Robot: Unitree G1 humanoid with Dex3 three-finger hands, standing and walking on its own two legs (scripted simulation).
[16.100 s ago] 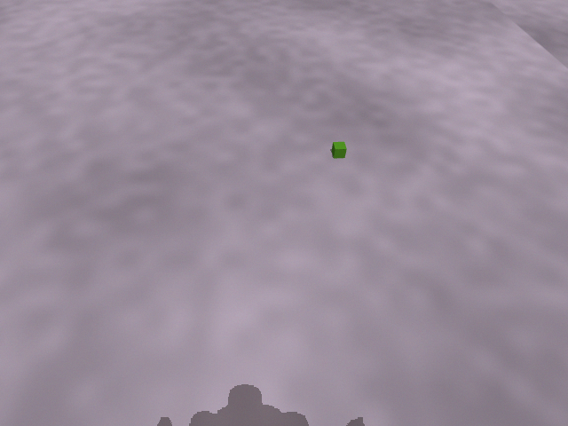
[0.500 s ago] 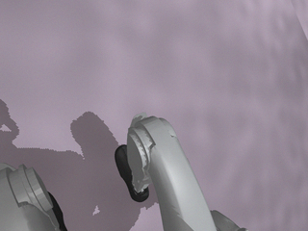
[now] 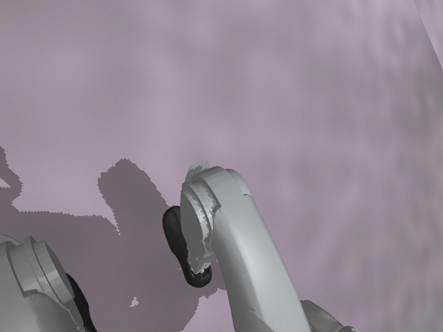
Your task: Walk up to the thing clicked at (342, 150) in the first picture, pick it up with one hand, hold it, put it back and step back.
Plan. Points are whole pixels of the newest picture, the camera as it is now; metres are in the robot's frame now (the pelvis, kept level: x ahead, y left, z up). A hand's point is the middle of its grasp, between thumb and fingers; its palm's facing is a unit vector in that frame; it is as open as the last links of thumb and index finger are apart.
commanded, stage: close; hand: left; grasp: from above
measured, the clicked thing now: out of the picture +0.46 +0.33 -0.28
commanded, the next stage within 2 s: settle in 0.92 s
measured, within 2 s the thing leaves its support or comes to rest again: leaves its support in 1.32 s
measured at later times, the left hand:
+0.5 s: hand out of the picture +0.45 +0.33 -0.26, palm faces -0.37 -0.28 -0.89, open 10.6 cm
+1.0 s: hand out of the picture +0.45 +0.33 -0.26, palm faces -0.37 -0.26 -0.89, open 10.5 cm
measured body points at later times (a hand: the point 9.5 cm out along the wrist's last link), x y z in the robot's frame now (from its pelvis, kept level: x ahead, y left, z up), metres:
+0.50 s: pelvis +0.00 +0.00 +0.00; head +0.29 +0.12 +0.32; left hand +0.46 +0.34 -0.21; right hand +0.02 -0.25 -0.04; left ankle +0.06 +0.13 -0.28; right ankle +0.12 -0.13 -0.28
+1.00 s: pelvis +0.00 +0.00 +0.00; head +0.29 +0.12 +0.32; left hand +0.47 +0.34 -0.21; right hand +0.02 -0.24 -0.04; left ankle +0.06 +0.13 -0.28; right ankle +0.12 -0.13 -0.28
